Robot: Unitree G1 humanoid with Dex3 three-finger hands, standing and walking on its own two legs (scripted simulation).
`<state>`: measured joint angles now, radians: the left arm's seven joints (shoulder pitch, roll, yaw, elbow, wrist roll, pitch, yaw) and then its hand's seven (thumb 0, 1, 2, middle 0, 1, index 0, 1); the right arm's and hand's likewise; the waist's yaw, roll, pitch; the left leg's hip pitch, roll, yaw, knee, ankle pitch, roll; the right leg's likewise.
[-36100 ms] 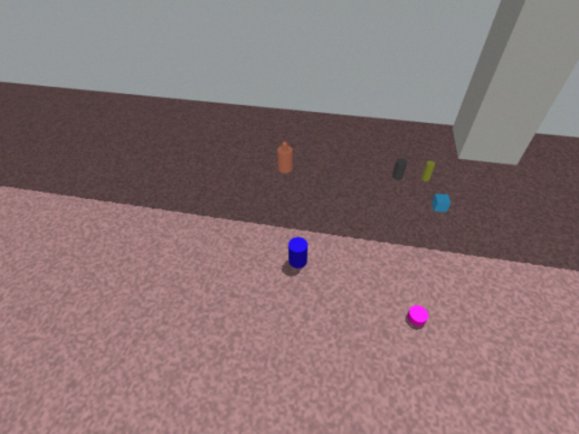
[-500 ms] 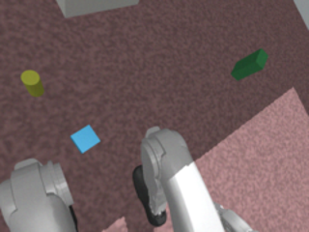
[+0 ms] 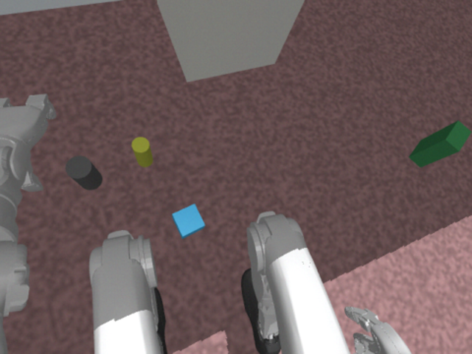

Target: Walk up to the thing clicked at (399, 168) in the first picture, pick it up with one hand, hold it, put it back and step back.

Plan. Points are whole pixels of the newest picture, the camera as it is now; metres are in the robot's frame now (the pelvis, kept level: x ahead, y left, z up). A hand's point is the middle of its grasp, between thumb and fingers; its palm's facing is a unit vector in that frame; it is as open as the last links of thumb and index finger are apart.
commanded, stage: withdraw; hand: left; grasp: from above
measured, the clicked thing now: (85, 173) +0.50 +0.28 -0.33
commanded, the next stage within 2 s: home in 0.22 s
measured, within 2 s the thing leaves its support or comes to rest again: neither
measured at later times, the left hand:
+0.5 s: hand (50, 156) +0.49 +0.31 -0.19, palm faces -0.33 -0.08 -0.94, open 13.3 cm
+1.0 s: hand (0, 220) +0.33 +0.27 +0.02, palm faces -0.19 -0.74 -0.64, open 7.7 cm
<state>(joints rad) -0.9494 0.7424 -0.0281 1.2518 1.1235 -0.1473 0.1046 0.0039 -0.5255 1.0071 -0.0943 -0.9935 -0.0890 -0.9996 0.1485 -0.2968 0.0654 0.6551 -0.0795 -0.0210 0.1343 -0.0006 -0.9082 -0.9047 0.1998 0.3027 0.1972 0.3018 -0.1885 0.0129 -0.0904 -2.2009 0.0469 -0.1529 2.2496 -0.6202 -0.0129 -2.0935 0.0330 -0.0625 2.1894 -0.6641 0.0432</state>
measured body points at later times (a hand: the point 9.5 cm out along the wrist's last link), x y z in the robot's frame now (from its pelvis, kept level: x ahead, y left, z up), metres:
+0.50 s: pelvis +0.01 +0.00 -0.04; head +0.24 +0.07 +0.33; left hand +0.51 +0.31 -0.13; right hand +0.03 -0.25 -0.14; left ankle +0.10 +0.14 -0.34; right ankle +0.11 -0.13 -0.34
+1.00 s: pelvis +0.02 +0.00 +0.13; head +0.18 +0.05 +0.55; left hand +0.34 +0.30 +0.06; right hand +0.23 -0.24 +0.03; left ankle +0.09 +0.14 -0.34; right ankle +0.11 -0.13 -0.34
